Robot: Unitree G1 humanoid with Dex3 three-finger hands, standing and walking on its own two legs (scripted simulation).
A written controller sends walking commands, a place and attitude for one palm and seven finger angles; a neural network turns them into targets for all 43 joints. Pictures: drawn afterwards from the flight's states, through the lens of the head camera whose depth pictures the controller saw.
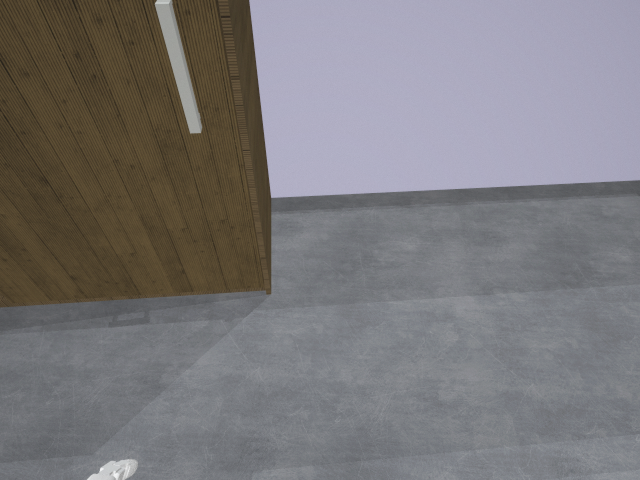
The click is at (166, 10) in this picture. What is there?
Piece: wardrobe's sliding door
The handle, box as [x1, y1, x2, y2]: [155, 0, 201, 132]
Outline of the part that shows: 157,0 155,6 190,132 200,132 200,117 197,111 171,4 172,2 171,0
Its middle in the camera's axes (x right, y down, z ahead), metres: -0.29 -0.35 +0.80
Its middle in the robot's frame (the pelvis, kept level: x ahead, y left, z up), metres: +0.83 +0.34 +0.11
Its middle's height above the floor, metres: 0.88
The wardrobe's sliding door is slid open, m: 0.00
